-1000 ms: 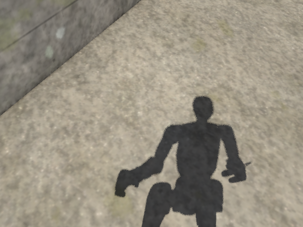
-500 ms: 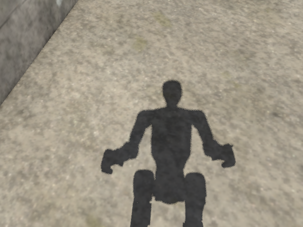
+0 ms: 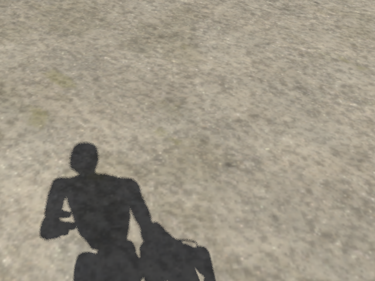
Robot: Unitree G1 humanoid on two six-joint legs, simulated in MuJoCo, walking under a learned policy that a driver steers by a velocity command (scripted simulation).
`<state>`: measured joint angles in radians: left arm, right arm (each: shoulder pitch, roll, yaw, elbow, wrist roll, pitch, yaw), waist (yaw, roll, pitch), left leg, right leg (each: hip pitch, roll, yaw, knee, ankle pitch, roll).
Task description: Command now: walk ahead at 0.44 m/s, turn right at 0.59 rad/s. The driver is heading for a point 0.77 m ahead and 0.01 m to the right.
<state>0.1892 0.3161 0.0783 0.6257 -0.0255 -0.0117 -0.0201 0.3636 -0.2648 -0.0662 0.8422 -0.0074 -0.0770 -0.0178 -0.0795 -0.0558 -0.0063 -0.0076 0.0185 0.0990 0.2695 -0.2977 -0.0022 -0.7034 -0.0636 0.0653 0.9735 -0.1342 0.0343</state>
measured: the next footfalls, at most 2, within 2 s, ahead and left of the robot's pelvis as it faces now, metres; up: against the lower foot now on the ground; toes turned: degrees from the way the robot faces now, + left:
right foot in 0.18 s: +0.25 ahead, -0.16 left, +0.00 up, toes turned -10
left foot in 0.72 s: +0.61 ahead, -0.02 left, +0.00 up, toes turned -10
